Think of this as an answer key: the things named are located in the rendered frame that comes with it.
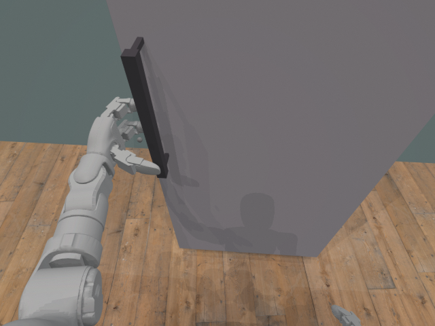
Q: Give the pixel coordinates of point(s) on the robot left hand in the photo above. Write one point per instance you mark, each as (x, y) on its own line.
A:
(104, 134)

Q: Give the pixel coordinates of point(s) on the handle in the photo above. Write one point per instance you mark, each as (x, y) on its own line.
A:
(133, 66)

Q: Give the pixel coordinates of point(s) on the fridge door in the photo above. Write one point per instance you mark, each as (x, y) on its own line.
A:
(279, 116)

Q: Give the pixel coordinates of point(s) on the robot left upper arm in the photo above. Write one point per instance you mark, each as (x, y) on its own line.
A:
(69, 296)

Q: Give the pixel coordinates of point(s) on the robot right hand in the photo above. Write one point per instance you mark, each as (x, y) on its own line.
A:
(345, 317)

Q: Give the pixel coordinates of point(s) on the left robot forearm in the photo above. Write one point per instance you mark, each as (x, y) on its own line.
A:
(77, 238)

